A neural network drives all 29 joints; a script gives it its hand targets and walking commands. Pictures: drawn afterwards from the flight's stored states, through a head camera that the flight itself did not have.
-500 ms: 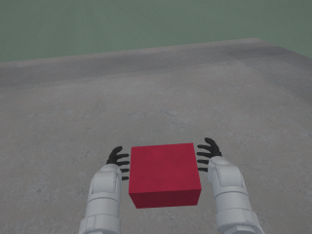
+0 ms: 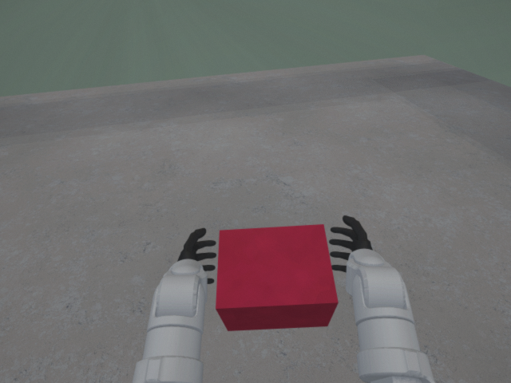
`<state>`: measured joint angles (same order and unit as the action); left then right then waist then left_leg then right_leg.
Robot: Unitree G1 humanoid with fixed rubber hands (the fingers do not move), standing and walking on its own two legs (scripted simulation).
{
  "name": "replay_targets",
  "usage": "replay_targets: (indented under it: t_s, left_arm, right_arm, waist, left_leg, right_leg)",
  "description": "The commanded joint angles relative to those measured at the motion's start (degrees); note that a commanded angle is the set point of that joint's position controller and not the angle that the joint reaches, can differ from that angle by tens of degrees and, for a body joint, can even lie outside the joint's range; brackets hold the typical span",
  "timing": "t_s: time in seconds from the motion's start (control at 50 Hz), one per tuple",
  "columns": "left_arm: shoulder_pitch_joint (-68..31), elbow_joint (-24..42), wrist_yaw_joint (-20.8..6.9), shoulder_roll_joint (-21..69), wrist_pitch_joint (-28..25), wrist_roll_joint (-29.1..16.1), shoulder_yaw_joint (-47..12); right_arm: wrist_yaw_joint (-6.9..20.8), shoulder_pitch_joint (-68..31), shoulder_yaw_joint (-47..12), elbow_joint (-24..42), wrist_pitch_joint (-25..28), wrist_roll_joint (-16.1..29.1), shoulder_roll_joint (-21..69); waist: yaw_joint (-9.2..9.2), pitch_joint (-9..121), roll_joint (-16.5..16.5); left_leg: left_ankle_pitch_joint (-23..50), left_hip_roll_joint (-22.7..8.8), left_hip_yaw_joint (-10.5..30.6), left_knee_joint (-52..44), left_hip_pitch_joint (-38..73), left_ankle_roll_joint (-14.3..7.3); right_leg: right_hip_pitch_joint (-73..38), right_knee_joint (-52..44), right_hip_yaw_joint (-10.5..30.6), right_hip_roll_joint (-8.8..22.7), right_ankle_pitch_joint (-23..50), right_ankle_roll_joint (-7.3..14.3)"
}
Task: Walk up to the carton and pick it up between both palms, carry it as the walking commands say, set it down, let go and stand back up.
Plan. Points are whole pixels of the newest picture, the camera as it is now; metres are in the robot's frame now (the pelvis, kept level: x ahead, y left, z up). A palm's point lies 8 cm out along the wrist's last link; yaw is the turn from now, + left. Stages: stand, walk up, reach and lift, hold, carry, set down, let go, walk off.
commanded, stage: carry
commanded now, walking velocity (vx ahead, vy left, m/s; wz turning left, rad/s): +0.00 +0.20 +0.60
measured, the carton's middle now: (274, 279) +0.35 -0.03 +0.00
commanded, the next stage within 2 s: none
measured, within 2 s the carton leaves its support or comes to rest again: neither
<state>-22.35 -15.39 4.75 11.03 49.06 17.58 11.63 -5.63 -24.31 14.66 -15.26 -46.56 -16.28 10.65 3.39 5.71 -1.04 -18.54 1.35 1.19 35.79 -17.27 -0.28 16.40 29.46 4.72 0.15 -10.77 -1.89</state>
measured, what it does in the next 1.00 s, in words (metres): steps to the left, turning left: right foot, then left foot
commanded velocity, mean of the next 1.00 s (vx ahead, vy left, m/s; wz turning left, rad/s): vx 0.00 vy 0.20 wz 0.60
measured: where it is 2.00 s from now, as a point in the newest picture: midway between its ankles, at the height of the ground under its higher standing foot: outside the picture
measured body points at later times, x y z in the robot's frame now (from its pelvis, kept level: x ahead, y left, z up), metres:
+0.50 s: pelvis +0.00 +0.08 -0.01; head +0.00 +0.07 +0.44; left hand +0.28 +0.25 +0.10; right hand +0.33 -0.02 +0.09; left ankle -0.03 +0.16 -0.68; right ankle +0.02 -0.05 -0.73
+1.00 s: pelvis -0.06 +0.24 -0.02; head -0.05 +0.25 +0.43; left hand +0.16 +0.49 +0.08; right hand +0.28 +0.25 +0.08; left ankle -0.01 +0.29 -0.73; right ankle -0.05 +0.12 -0.69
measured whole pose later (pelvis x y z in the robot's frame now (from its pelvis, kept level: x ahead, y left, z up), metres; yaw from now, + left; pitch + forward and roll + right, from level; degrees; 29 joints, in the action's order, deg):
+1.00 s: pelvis -0.06 +0.24 -0.02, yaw +25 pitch +4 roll +0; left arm -16.8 19.1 14.4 9.3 71.7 6.9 4.0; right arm -13.7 -20.8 4.1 14.8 -69.7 -9.2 10.5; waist 1.0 2.9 -0.5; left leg -12.9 6.2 -5.1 37.5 -29.3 -8.2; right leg 28.9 59.3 -7.2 4.9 -33.2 -7.6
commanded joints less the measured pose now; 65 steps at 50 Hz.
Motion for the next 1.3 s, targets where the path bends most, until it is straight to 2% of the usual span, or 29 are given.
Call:
replay_targets:
  t_s: [0.0, 0.06, 0.08, 0.1, 0.12, 0.14, 0.2, 0.32, 0.36, 0.38, 0.4, 0.44, 0.52, 0.62, 0.64, 0.66, 0.7, 0.72, 0.8, 0.96, 1.04, 1.06, 1.08, 1.1, 1.12, 1.14, 1.18, 1.22, 1.28]
  left_arm:
    - [-34.6, 20.5, -11.3, 56.7, 1.5, -25.2, -39.1]
    - [-25.6, 24.9, -7.6, 54.5, 7.7, -25.8, -38.3]
    - [-21.2, 24.3, -6.4, 52.8, 9.7, -25.2, -36.9]
    - [-20.1, 26.3, -5.6, 52.7, 11.4, -26.0, -37.3]
    - [-21.7, 29.4, -5.0, 53.6, 12.8, -27.8, -39.5]
    - [-25.4, 31.8, -4.9, 55.4, 13.8, -30.0, -41.6]
    - [-28.8, 38.4, -3.7, 59.0, 15.8, -33.5, -43.5]
    - [-20.5, 37.6, -1.5, 55.2, 20.9, -32.7, -39.9]
    - [-19.2, 38.7, -1.3, 54.5, 21.4, -32.3, -38.1]
    - [-19.3, 39.6, -1.3, 53.7, 21.3, -31.9, -37.1]
    - [-19.5, 40.5, -1.1, 53.3, 21.1, -31.6, -36.2]
    - [-21.7, 42.2, -1.7, 56.6, 20.8, -32.1, -37.2]
    - [-18.1, 40.4, -2.1, 56.6, 20.7, -32.1, -35.2]
    - [-14.2, 37.9, -1.7, 55.0, 21.7, -30.1, -34.8]
    - [-15.1, 39.0, -1.6, 55.4, 21.4, -30.3, -35.3]
    - [-15.4, 39.8, -1.6, 56.7, 21.1, -30.4, -36.4]
    - [-15.3, 39.7, -1.8, 57.3, 20.9, -30.2, -38.5]
    - [-18.6, 42.2, -2.1, 57.9, 20.6, -32.4, -41.8]
    - [-22.1, 45.4, -3.4, 61.6, 19.5, -36.0, -43.8]
    - [-16.6, 42.6, -3.4, 58.3, 20.2, -34.3, -41.3]
    - [-15.2, 41.9, -3.5, 58.1, 20.7, -33.8, -39.0]
    - [-13.1, 40.6, -3.7, 58.1, 20.8, -33.3, -37.8]
    - [-14.4, 41.2, -3.8, 58.4, 20.5, -33.0, -37.2]
    - [-11.2, 37.2, -3.5, 58.5, 20.7, -31.3, -37.1]
    - [-12.5, 39.8, -4.0, 57.4, 21.1, -32.7, -38.3]
    - [-15.8, 39.8, -4.2, 56.7, 21.2, -33.4, -38.3]
    - [-15.6, 40.6, -4.0, 55.4, 20.8, -32.8, -38.0]
    - [-13.9, 40.9, -3.6, 54.5, 20.3, -31.9, -36.5]
    - [-12.6, 41.2, -3.7, 55.3, 20.2, -32.1, -36.4]
  right_arm:
    - [14.6, -26.2, -41.3, 8.2, -6.1, 26.5, 62.5]
    - [11.7, -16.3, -42.4, 13.3, -12.6, 28.2, 61.1]
    - [10.9, -13.6, -41.8, 13.6, -14.7, 28.3, 59.4]
    - [10.0, -11.8, -41.0, 15.4, -16.0, 28.3, 58.1]
    - [8.8, -11.4, -40.8, 18.3, -17.1, 28.1, 58.0]
    - [7.8, -11.8, -40.3, 20.9, -17.8, 28.1, 58.9]
    - [6.0, -13.2, -41.3, 28.0, -20.0, 30.3, 61.8]
    - [2.5, -8.4, -38.5, 30.2, -24.3, 29.1, 57.6]
    - [2.4, -7.8, -38.7, 29.4, -25.3, 29.5, 58.1]
    - [2.5, -8.2, -39.3, 29.6, -25.7, 29.7, 59.6]
    - [2.6, -9.9, -40.1, 29.8, -26.1, 30.5, 60.6]
    - [3.0, -16.0, -42.4, 34.6, -25.2, 32.8, 62.8]
    - [2.6, -14.2, -43.3, 35.5, -25.1, 32.9, 62.9]
    - [2.5, -13.0, -42.0, 32.9, -26.7, 32.0, 60.2]
    - [2.8, -12.8, -41.7, 33.2, -26.6, 32.2, 60.4]
    - [3.2, -11.2, -40.6, 33.1, -26.2, 32.1, 59.7]
    - [4.0, -10.5, -39.3, 32.8, -25.5, 31.9, 58.0]
    - [4.4, -10.2, -38.4, 33.4, -24.9, 31.7, 58.2]
    - [5.0, -8.2, -39.1, 34.5, -23.4, 31.1, 61.9]
    - [4.4, -7.0, -40.3, 35.7, -23.2, 30.5, 59.5]
    - [4.1, -7.8, -41.4, 36.2, -24.0, 30.6, 59.4]
    - [4.0, -10.0, -42.1, 38.1, -24.0, 30.6, 59.1]
    - [4.2, -10.8, -42.7, 38.2, -24.6, 30.7, 58.5]
    - [4.2, -15.1, -43.2, 40.1, -24.7, 31.4, 58.6]
    - [4.3, -10.7, -41.2, 36.4, -24.3, 30.5, 57.8]
    - [4.1, -10.7, -40.9, 34.0, -24.4, 30.4, 58.3]
    - [4.2, -8.4, -42.3, 33.1, -24.2, 30.6, 59.2]
    - [4.0, -11.3, -44.2, 35.3, -24.2, 31.9, 60.0]
    - [3.5, -14.3, -44.7, 38.8, -24.2, 32.8, 59.5]
  waist:
    - [-3.29, 11.9, 11.2]
    - [-2.71, 14.7, 9.6]
    - [-2.85, 16.2, 4.9]
    - [-2.87, 17.7, -7.2]
    - [-2.64, 14.5, -14.9]
    - [-2.41, 12.6, -13.3]
    - [-3.39, 11.7, -6.8]
    - [-3.85, 17.7, -6.0]
    - [-5.63, 19.6, 1.1]
    - [-4.51, 19.6, 16.8]
    - [-3.82, 17.0, 16.7]
    - [-3.69, 14.7, 6.7]
    - [-3.68, 14.0, 15.1]
    - [-3.52, 14.4, 22.6]
    - [-3.06, 15.6, 21.2]
    - [-2.51, 21.1, 12.3]
    - [-2.72, 22.1, -21.9]
    - [-2.22, 19.6, -22.7]
    - [-2.58, 20.7, -7.1]
    - [-2.61, 19.4, -6.9]
    - [-4.58, 20.0, -5.9]
    - [-5.88, 19.9, 1.2]
    - [-5.45, 18.3, 27.1]
    - [-3.80, 12.9, 25.2]
    - [-3.89, 9.8, 4.7]
    - [-3.50, 8.4, 0.4]
    - [-3.12, 10.0, 3.7]
    - [-3.66, 11.2, 14.3]
    - [-3.96, 11.8, 20.8]
  left_leg:
    - [-4.4, -2.8, -2.9, 6.6, -8.8, -2.0]
    - [1.4, -2.1, -2.5, -5.7, -2.3, -3.5]
    - [7.8, -5.9, 2.8, -8.7, 2.5, -4.5]
    - [23.3, -14.5, 13.3, -9.7, 8.4, -7.2]
    - [35.4, -19.2, 17.4, -9.3, 9.0, -11.2]
    - [36.8, -17.4, 16.0, -10.4, 3.1, -13.4]
    - [33.3, -10.7, 7.7, -7.6, 1.8, -10.5]
    - [49.4, -9.3, 10.4, 1.9, 2.2, -10.3]
    - [27.0, -3.1, 5.9, 10.8, -13.4, -4.8]
    - [-11.1, 2.0, 1.3, 20.9, -26.6, -2.0]
    - [-15.5, -1.8, 0.3, 32.0, -30.0, -0.3]
    - [-8.7, -5.6, 1.4, 33.5, -29.1, 0.8]
    - [-7.5, -2.9, -6.2, 23.1, -22.7, 2.6]
    - [-2.1, -3.3, -9.7, 3.0, -10.0, 2.0]
    - [1.6, -2.8, -11.0, -3.4, -6.2, 1.6]
    - [3.7, -2.3, -8.9, -7.7, 3.6, -0.2]
    - [41.5, -22.9, 18.9, -8.8, 16.7, -7.0]
    - [37.9, -19.6, 15.5, -10.4, 12.1, -10.2]
    - [42.7, -11.6, 5.7, -5.6, 14.2, -8.2]
    - [30.0, -12.5, 17.4, -12.4, 8.5, -11.8]
    - [22.0, -5.8, 9.1, -14.1, -7.0, -0.2]
    - [11.3, -0.7, 3.8, -10.3, -17.4, 5.8]
    - [-11.4, 4.2, -3.2, 21.5, -23.2, 6.1]
    - [-12.5, -7.2, 8.2, 33.0, -27.0, 1.8]
    - [-8.8, -4.5, 4.5, 37.9, -24.4, 0.8]
    - [-5.5, -4.6, 3.0, 36.7, -24.9, 0.9]
    - [-4.0, -2.8, -2.8, 27.9, -23.8, 1.5]
    - [-7.0, -1.3, -7.8, 20.2, -22.8, 2.7]
    - [-7.4, -1.6, -10.2, 7.5, -14.9, 2.5]
  right_leg:
    - [1.8, -8.3, 10.8, 18.1, -7.8, 8.5]
    - [1.1, 2.9, 1.6, 14.3, 6.8, 4.3]
    - [5.3, 10.1, -1.6, 12.1, 7.7, 2.3]
    - [14.2, 20.3, -7.3, 7.3, -0.1, -0.1]
    - [21.5, 26.6, -12.4, 3.0, -20.2, -2.6]
    - [19.4, 32.4, -10.7, 3.6, -22.4, -2.7]
    - [18.9, 32.2, -10.6, 4.0, -16.8, -1.7]
    - [1.7, 6.9, -10.8, 3.6, -12.4, -0.2]
    - [-17.9, -4.3, -3.0, 15.2, 10.3, 2.6]
    - [-25.9, -4.9, 12.2, 30.9, 33.4, 7.7]
    - [-22.0, -6.2, 15.0, 38.6, 37.4, 13.1]
    - [-18.9, -5.0, 6.0, 32.5, 29.8, 12.0]
    - [-17.1, 0.1, -7.8, 25.6, 40.4, 6.5]
    - [-11.2, 3.0, -16.1, 25.6, 27.0, 1.7]
    - [-10.8, 6.3, -17.7, 24.9, 25.2, 0.1]
    - [-6.7, 16.1, -18.3, 21.9, 13.3, -1.8]
    - [21.6, 36.1, -16.8, 9.8, -35.9, -7.7]
    - [22.1, 41.3, -13.1, 8.9, -33.8, -6.4]
    - [20.4, 41.1, -10.4, 7.8, -21.4, -4.5]
    - [10.1, 22.1, -9.6, 3.1, -22.1, -2.3]
    - [-16.0, -3.1, -13.8, 3.2, -13.8, 0.9]
    - [-27.2, -13.0, -6.1, 12.7, -13.0, 3.7]
    - [-20.1, -14.9, 18.4, 39.0, -4.6, 13.7]
    - [-13.5, -10.9, 16.9, 43.2, 14.9, 16.4]
    - [-7.2, -11.1, 7.7, 36.7, 13.5, 13.8]
    - [-7.7, -8.4, 1.2, 32.8, 12.7, 10.7]
    - [-13.6, -2.1, -8.8, 25.9, 27.8, 5.8]
    - [-18.6, 2.0, -13.3, 24.5, 43.8, 4.8]
    - [-15.5, 2.5, -17.5, 24.4, 39.5, 2.0]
